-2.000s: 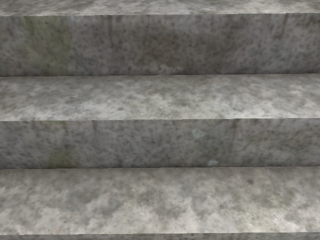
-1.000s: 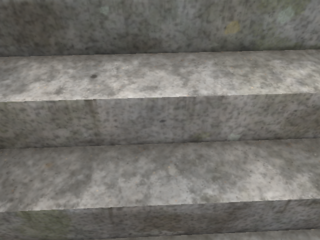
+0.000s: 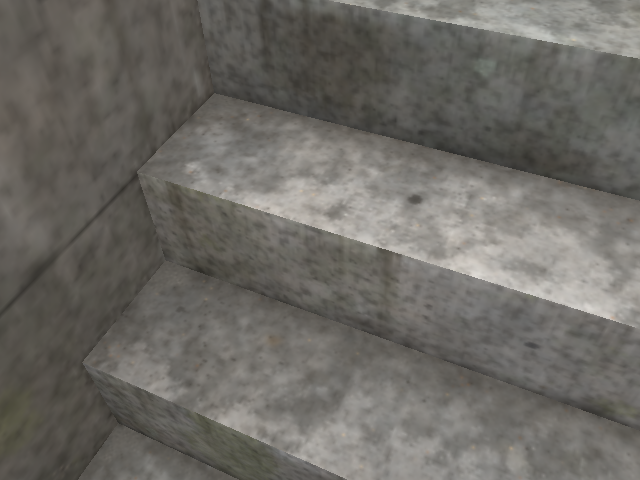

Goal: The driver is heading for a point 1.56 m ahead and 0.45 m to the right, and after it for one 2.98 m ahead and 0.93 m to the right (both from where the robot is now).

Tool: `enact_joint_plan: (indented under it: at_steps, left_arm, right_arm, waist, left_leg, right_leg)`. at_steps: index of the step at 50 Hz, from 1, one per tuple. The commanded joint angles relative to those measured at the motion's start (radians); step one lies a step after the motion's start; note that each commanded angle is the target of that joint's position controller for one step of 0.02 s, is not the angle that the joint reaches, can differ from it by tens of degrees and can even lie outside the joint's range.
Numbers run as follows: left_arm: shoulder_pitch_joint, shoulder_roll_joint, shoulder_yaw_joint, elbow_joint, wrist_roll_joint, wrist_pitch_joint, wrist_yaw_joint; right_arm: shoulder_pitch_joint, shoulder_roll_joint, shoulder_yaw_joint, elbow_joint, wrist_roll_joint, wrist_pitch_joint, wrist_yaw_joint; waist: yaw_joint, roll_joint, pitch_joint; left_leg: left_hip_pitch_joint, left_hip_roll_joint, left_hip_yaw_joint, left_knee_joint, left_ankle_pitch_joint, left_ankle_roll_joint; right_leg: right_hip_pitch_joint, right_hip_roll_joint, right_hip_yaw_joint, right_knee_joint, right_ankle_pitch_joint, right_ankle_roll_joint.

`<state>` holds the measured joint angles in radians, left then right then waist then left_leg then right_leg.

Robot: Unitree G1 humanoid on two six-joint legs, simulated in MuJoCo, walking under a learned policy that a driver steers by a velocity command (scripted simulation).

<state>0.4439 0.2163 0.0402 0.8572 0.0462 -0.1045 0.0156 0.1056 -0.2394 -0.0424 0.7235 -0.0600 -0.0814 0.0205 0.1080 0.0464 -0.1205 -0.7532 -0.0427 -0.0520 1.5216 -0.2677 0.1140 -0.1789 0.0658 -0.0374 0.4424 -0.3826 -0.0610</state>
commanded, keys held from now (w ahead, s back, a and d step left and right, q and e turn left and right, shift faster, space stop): w+shift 0.18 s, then w+e+shift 0.68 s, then w+shift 0.14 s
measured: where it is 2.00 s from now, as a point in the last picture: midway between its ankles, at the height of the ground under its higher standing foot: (600, 231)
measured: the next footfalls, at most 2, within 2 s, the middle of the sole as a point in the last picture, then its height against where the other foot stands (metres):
left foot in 0.22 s outside the picture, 0.21 m higher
right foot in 0.72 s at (449, 457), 0.21 m higher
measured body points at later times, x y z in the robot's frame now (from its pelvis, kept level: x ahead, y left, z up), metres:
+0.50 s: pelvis +0.24 +0.02 +0.21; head +0.26 +0.02 +0.66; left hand +0.59 +0.12 +0.23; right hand +0.16 -0.25 +0.09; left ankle +0.23 +0.10 -0.52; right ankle +0.18 -0.10 -0.15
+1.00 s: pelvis +0.43 -0.06 +0.42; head +0.46 -0.08 +0.87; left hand +0.51 +0.21 +0.29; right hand +0.68 -0.34 +0.47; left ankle +0.48 +0.05 +0.01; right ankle +0.38 -0.08 -0.31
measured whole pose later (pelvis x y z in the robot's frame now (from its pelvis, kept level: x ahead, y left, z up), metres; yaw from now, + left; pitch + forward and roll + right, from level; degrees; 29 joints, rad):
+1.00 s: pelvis +0.43 -0.06 +0.42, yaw -33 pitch +7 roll +0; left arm 0.50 0.26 0.08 0.95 0.04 -0.09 0.04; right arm -0.26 -0.08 0.06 0.44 -0.09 -0.12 0.00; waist 0.10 -0.02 -0.07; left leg -1.13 0.00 -0.01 2.17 -0.28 0.08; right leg -0.33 0.21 0.14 0.51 -0.28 -0.15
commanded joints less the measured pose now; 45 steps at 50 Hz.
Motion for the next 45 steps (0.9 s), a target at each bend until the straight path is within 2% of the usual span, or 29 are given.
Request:
enact_joint_plan:
  at_steps: [1, 3, 5, 6, 7, 9, 10, 11, 12, 13, 14, 15, 17, 18, 21, 26, 29, 30, 32, 33, 34, 35, 36, 37, 38, 39, 41, 42, 45]
  left_arm:
    - [0.072, 0.100, 0.032, 0.001, 0.001, -0.042, 0.007]
    - [0.082, 0.054, 0.022, 0.038, 0.006, -0.057, -0.009]
    - [0.090, 0.088, 0.032, 0.064, 0.002, -0.081, -0.011]
    - [0.090, 0.099, 0.037, 0.087, -0.009, -0.083, -0.012]
    - [0.121, 0.056, 0.023, 0.145, -0.055, -0.065, -0.012]
    - [0.106, 0.116, 0.026, 0.096, -0.113, -0.055, 0.019]
    - [0.100, 0.227, 0.036, 0.081, -0.129, -0.101, 0.027]
    - [-0.025, 0.364, 0.084, 0.038, -0.160, -0.129, 0.001]
    - [-0.136, 0.336, 0.097, -0.024, -0.178, -0.139, -0.036]
    - [-0.234, 0.207, 0.089, -0.071, -0.148, -0.149, -0.070]
    - [-0.207, 0.102, 0.074, -0.116, -0.063, -0.148, -0.065]
    - [-0.303, 0.002, 0.055, -0.207, -0.016, -0.120, -0.054]
    - [-0.422, -0.191, -0.029, -0.337, 0.031, -0.072, -0.043]
    - [-0.433, -0.188, -0.032, -0.326, 0.046, -0.067, -0.032]
    - [-0.472, -0.163, -0.043, -0.298, -0.006, -0.049, -0.053]
    - [-0.654, -0.201, -0.075, -0.392, -0.042, 0.046, -0.033]
    - [-0.796, -0.155, -0.083, -0.457, -0.049, 0.105, -0.013]
    - [-0.837, -0.108, -0.076, -0.473, -0.051, 0.120, -0.004]
    - [-0.741, -0.072, -0.093, -0.412, -0.063, 0.140, -0.015]
    - [-0.621, -0.054, -0.079, -0.367, -0.072, 0.156, -0.012]
    - [-0.359, -0.044, -0.071, -0.334, -0.064, 0.168, 0.003]
    - [-0.265, 0.047, -0.042, -0.310, -0.040, 0.147, 0.008]
    - [-0.233, 0.140, 0.004, -0.312, -0.026, 0.136, 0.000]
    - [-0.287, 0.205, 0.044, -0.276, -0.030, 0.142, 0.005]
    - [-0.396, 0.216, 0.076, -0.313, -0.012, 0.149, 0.020]
    - [-0.479, 0.196, 0.066, -0.306, -0.039, 0.110, 0.008]
    - [-0.285, 0.111, 0.046, -0.132, 0.014, 0.056, 0.006]
    - [-0.126, 0.050, 0.038, -0.042, -0.012, 0.044, 0.021]
    - [-0.066, 0.063, 0.045, 0.001, -0.024, 0.023, 0.025]
  right_arm:
    - [-0.297, 0.057, 0.026, -0.235, -0.018, -0.040, -0.005]
    - [-0.393, 0.082, 0.046, -0.319, -0.007, -0.013, -0.030]
    - [-0.431, 0.076, 0.047, -0.369, 0.003, 0.021, -0.054]
    - [-0.458, 0.070, 0.048, -0.400, 0.009, 0.033, -0.059]
    - [-0.503, 0.100, 0.073, -0.428, 0.022, 0.041, -0.059]
    - [-0.361, 0.068, 0.082, -0.377, 0.093, 0.062, -0.048]
    - [-0.037, 0.018, 0.037, -0.300, 0.101, 0.075, -0.051]
    - [0.242, -0.059, -0.004, -0.249, 0.065, 0.098, -0.058]
    - [0.336, -0.207, -0.058, -0.197, -0.005, 0.092, -0.056]
    - [0.360, -0.241, -0.080, -0.162, -0.022, 0.081, -0.082]
    - [0.241, -0.225, -0.079, -0.148, 0.006, 0.065, -0.069]
    - [0.124, -0.171, -0.074, -0.119, 0.033, 0.049, -0.059]
    - [0.127, -0.019, -0.035, 0.063, 0.008, 0.015, -0.057]
    - [0.190, 0.050, -0.021, 0.113, 0.018, -0.003, -0.053]
    - [0.340, 0.104, -0.014, 0.237, 0.010, -0.052, -0.068]
    - [0.349, 0.081, 0.020, 0.277, -0.023, -0.098, -0.054]
    - [0.359, 0.052, 0.034, 0.281, 0.023, -0.116, -0.054]
    - [0.364, 0.008, 0.025, 0.278, 0.027, -0.113, -0.059]
    - [0.341, -0.105, 0.012, 0.221, 0.106, -0.102, -0.084]
    - [0.359, -0.214, -0.017, 0.180, 0.129, -0.103, -0.111]
    - [0.361, -0.295, -0.045, 0.171, 0.127, -0.096, -0.111]
    - [0.348, -0.322, -0.059, 0.137, 0.147, -0.077, -0.078]
    - [0.323, -0.312, -0.071, 0.080, 0.119, -0.080, -0.029]
    - [0.278, -0.167, -0.057, 0.001, 0.045, -0.086, 0.021]
    - [0.038, -0.070, -0.048, -0.132, 0.025, -0.080, 0.043]
    - [-0.102, 0.031, -0.019, -0.228, -0.038, -0.074, 0.018]
    - [-0.081, 0.174, 0.062, -0.312, -0.052, -0.082, -0.020]
    - [-0.153, 0.142, 0.077, -0.290, -0.078, -0.084, -0.032]
    - [-0.112, 0.122, 0.088, -0.269, -0.045, -0.058, -0.028]
  waist:
    - [-0.025, -0.040, 0.156]
    - [-0.062, -0.022, 0.272]
    - [-0.066, -0.121, 0.276]
    - [-0.075, -0.132, 0.285]
    - [-0.086, -0.112, 0.304]
    - [-0.103, -0.130, 0.070]
    - [-0.236, -0.243, -0.174]
    - [-0.404, -0.335, -0.396]
    - [-0.417, -0.111, -0.481]
    - [-0.439, 0.138, -0.401]
    - [-0.333, 0.143, -0.469]
    - [-0.237, -0.014, -0.403]
    - [-0.110, -0.080, -0.059]
    - [-0.142, -0.169, 0.007]
    - [-0.189, -0.164, 0.029]
    - [-0.104, 0.024, 0.170]
    - [-0.062, -0.010, 0.200]
    - [-0.083, 0.009, 0.171]
    - [-0.073, -0.041, 0.020]
    - [-0.063, 0.002, -0.090]
    - [0.046, 0.153, -0.263]
    - [0.049, 0.205, -0.371]
    - [0.047, 0.182, -0.382]
    - [-0.006, -0.010, -0.289]
    - [0.006, -0.134, -0.184]
    - [-0.037, -0.045, -0.053]
    - [-0.128, 0.060, 0.139]
    - [-0.037, 0.077, 0.186]
    - [-0.069, 0.071, 0.131]
  left_leg:
    - [-0.712, 0.033, -0.022, 0.644, -0.055, 0.014]
    - [-0.789, 0.049, -0.028, 0.687, -0.220, 0.045]
    - [-0.793, 0.037, 0.039, 0.742, -0.338, 0.047]
    - [-0.779, 0.056, 0.081, 0.664, -0.388, 0.049]
    - [-0.617, 0.101, 0.204, 0.353, -0.373, 0.072]
    - [0.207, -0.032, 0.370, -0.223, -0.330, 0.053]
    - [0.556, -0.113, 0.336, -0.155, -0.320, 0.016]
    - [0.678, -0.083, 0.170, -0.233, -0.274, 0.035]
    - [0.748, 0.020, -0.196, -0.505, -0.485, 0.084]
    - [0.732, 0.275, -0.628, -0.948, -0.264, 0.235]
    - [0.765, 0.400, -0.861, -1.075, 0.090, 0.248]
    - [0.686, 0.393, -0.713, -1.009, 0.087, 0.240]
    - [0.459, 0.363, -0.487, -1.062, -0.348, 0.145]
    - [0.666, 0.238, -0.305, -1.029, -0.116, 0.064]
    - [0.860, 0.252, -0.145, -1.080, 0.227, 0.069]
    - [0.581, 0.306, 0.119, -1.345, 0.250, 0.008]
    - [0.419, 0.246, 0.280, -1.466, 0.332, -0.092]
    - [0.429, 0.250, 0.303, -1.525, 0.488, -0.066]
    - [0.439, 0.228, 0.414, -1.487, 1.365, -0.002]
    - [0.596, 0.298, 0.379, -1.300, 1.967, 0.011]
    - [0.758, 0.392, 0.343, -1.058, 2.256, 0.056]
    - [0.830, 0.418, 0.318, -0.768, 2.306, 0.095]
    - [0.732, 0.407, 0.246, -0.536, 1.977, 0.119]
    - [0.273, 0.233, 0.165, -0.247, 0.708, 0.035]
    - [-0.144, 0.015, -0.001, 0.344, 0.220, -0.041]
    - [-0.304, 0.012, -0.156, 0.724, 0.236, -0.052]
    - [-0.479, 0.044, -0.103, 0.928, 0.211, -0.024]
    - [-0.484, 0.057, -0.072, 0.782, 0.151, -0.009]
    - [-0.574, 0.044, -0.015, 0.686, 0.045, -0.048]
  right_leg:
    - [0.351, -0.364, 0.402, -0.238, 0.083, -0.221]
    - [0.265, -0.345, 0.285, -0.264, 0.303, -0.161]
    - [0.239, -0.348, 0.189, -0.332, 0.595, -0.147]
    - [0.224, -0.336, 0.123, -0.393, 0.656, -0.128]
    - [0.095, -0.260, 0.000, -0.505, 0.748, -0.083]
    - [-0.161, -0.217, -0.024, -0.414, 1.658, -0.133]
    - [-0.134, -0.307, 0.044, -0.187, 2.255, -0.177]
    - [-0.002, -0.376, 0.084, 0.102, 2.481, -0.170]
    - [-0.095, -0.278, 0.118, 0.421, 2.312, -0.144]
    - [-0.280, -0.016, 0.140, 1.003, 1.366, -0.062]
    - [-0.440, 0.129, 0.269, 1.551, 0.534, -0.015]
    - [-0.588, 0.074, 0.290, 1.790, 0.494, -0.005]
    - [-0.936, -0.005, 0.241, 1.988, 0.402, -0.093]
    - [-1.001, -0.005, 0.207, 1.887, 0.371, -0.114]
    - [-1.140, 0.011, 0.214, 1.865, 0.236, -0.124]
    - [-1.243, 0.015, 0.099, 2.001, 0.066, -0.133]
    - [-1.094, -0.032, 0.001, 1.642, 0.178, -0.136]
    - [-0.992, -0.038, -0.084, 1.542, 0.182, -0.128]
    - [-0.519, 0.006, -0.280, 1.111, -0.014, -0.126]
    - [-0.444, 0.076, -0.317, 1.054, -0.222, -0.102]
    - [-0.345, 0.086, -0.258, 1.017, -0.333, -0.113]
    - [-0.244, 0.127, -0.184, 0.857, -0.396, -0.132]
    - [-0.091, 0.159, -0.022, 0.606, -0.400, -0.133]
    - [0.082, 0.044, 0.409, 0.325, -0.377, -0.210]
    - [-0.006, -0.138, 1.050, -0.032, -0.609, -0.304]
    - [-0.123, -0.148, 1.071, -0.114, -0.525, -0.277]
    - [-0.260, -0.159, 0.906, -0.124, -0.321, -0.182]
    - [-0.110, 0.000, 0.739, -0.035, -0.022, -0.137]
    - [0.143, -0.014, 0.543, 0.038, 0.545, -0.143]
